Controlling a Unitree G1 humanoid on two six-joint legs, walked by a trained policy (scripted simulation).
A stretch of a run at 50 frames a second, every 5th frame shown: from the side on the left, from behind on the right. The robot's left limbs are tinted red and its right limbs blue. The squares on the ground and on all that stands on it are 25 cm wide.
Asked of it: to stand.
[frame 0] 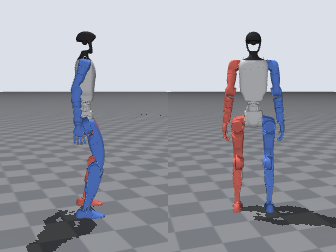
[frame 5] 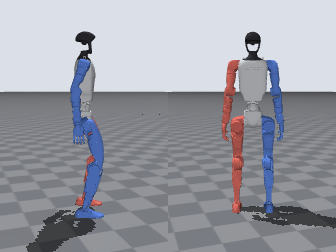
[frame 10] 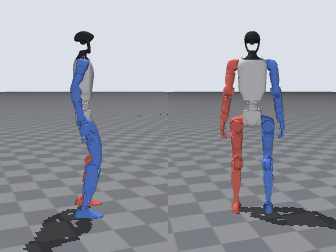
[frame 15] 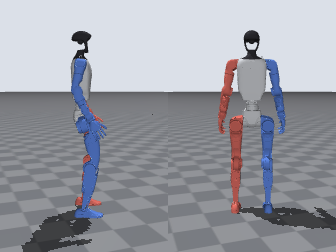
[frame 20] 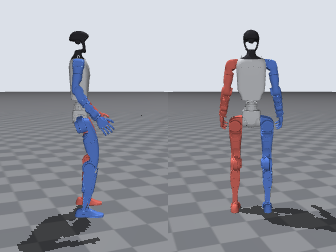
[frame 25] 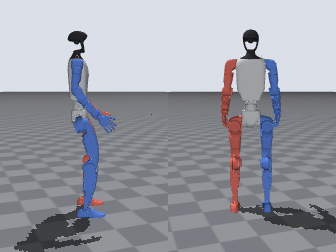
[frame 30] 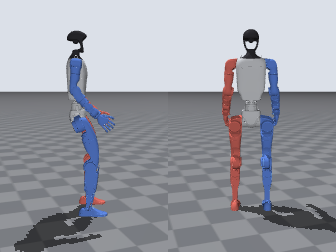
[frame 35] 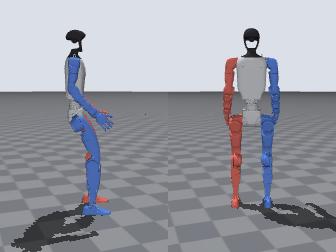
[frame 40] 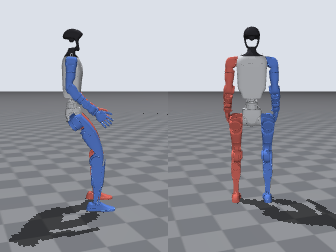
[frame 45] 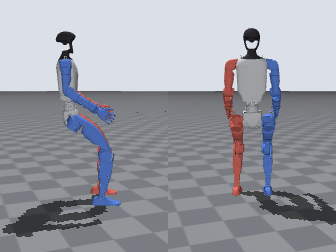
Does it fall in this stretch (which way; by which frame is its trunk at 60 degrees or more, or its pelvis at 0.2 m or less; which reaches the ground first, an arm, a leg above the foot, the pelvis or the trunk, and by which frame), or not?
no
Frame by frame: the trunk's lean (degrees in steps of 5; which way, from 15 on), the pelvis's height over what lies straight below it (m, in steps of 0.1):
0: 0, 0.8
5: 0, 0.8
10: 0, 0.8
15: 0, 0.8
20: 0, 0.8
25: 0, 0.8
30: 0, 0.8
35: 0, 0.8
40: 0, 0.8
45: 5, 0.7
